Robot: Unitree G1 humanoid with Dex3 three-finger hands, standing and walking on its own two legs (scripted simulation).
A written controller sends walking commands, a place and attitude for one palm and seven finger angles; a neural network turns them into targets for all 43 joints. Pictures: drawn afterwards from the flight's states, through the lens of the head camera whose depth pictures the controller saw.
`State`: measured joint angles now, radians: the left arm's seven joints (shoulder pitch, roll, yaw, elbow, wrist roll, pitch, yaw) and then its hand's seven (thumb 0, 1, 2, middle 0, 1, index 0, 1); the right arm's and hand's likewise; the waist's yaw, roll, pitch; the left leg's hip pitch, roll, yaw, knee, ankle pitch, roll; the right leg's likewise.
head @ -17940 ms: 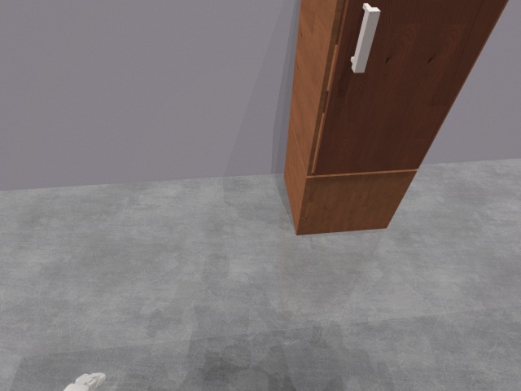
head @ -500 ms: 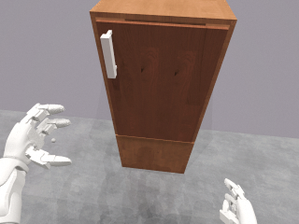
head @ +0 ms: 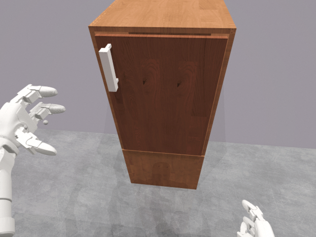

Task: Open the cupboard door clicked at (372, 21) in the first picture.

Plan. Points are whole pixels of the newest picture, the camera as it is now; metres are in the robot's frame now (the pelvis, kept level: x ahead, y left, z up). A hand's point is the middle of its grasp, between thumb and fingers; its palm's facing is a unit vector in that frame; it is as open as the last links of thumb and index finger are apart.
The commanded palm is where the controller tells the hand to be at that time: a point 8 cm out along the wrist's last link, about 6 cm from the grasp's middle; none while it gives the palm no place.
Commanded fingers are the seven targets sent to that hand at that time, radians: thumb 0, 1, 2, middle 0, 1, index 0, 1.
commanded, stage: raise the hand with hooked fingers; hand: left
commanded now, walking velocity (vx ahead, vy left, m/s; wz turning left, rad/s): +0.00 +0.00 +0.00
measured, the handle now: (111, 67) +0.58 +0.21 +0.16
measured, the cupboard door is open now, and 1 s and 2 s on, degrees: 0 0 0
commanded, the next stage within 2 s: move the hooked fingers beside the handle in 0.40 s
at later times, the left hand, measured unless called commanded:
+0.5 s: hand (54, 121) +0.31 +0.27 +0.18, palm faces +0.02 -1.00 -0.06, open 14.0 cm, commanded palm +0.27 +0.31 +0.18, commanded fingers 0.00 -0.50 0.30 -0.30 -1.20 -0.30 -1.20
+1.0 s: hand (67, 103) +0.38 +0.27 +0.17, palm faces +0.01 -1.00 -0.03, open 14.0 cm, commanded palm +0.35 +0.32 +0.18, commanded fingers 0.00 -0.50 0.30 -0.30 -1.20 -0.30 -1.20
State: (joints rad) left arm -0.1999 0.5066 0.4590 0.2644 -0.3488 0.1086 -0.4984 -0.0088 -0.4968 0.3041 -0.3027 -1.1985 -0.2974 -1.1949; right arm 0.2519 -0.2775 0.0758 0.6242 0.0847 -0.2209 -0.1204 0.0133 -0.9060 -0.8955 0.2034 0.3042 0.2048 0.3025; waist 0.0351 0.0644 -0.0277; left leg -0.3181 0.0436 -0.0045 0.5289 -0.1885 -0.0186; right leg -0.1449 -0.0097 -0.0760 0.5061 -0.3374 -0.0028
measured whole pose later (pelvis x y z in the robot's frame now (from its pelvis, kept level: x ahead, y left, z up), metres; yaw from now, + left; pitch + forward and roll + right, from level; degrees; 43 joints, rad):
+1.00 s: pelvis +0.01 +0.01 +0.00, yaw -1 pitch +1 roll -1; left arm -0.47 0.53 0.42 0.59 -0.26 0.08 -0.45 -0.01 -0.50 0.30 -0.30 -1.20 -0.30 -1.20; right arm 0.28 -0.29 0.06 0.63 0.08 -0.14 -0.13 0.01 -0.91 -0.90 0.20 0.30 0.21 0.30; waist -0.01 0.05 -0.03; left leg -0.37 0.04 0.01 0.56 -0.21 -0.01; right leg -0.20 -0.01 -0.06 0.53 -0.35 0.00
